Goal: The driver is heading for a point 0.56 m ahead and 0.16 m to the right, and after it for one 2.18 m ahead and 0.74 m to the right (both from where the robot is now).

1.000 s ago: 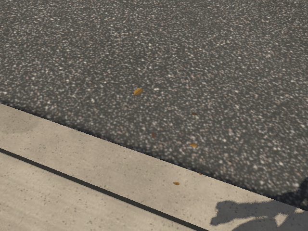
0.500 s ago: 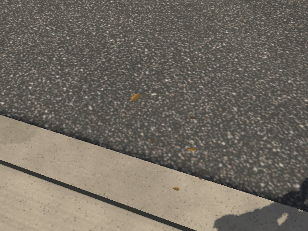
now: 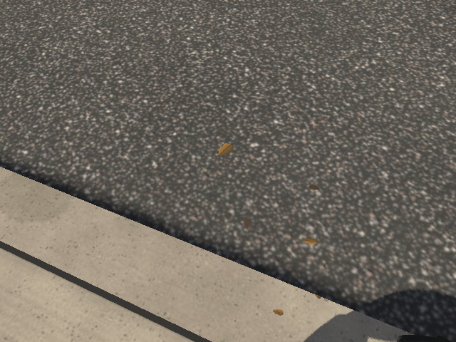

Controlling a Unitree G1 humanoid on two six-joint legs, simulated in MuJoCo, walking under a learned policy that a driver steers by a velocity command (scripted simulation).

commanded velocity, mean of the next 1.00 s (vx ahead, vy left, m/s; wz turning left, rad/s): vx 0.32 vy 0.00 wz -0.40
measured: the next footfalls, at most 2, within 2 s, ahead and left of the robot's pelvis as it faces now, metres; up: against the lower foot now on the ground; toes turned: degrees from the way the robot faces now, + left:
left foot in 0.14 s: +0.28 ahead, +0.14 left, +0.00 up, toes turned +1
right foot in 0.66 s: +0.51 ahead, -0.12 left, +0.00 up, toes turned -16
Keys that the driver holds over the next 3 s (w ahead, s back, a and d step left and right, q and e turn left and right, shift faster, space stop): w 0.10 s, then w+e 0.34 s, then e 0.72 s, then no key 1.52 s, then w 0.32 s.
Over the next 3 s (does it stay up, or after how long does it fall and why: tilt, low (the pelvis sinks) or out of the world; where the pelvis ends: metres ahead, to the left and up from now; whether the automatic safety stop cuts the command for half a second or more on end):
stays up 0.52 -0.01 -0.01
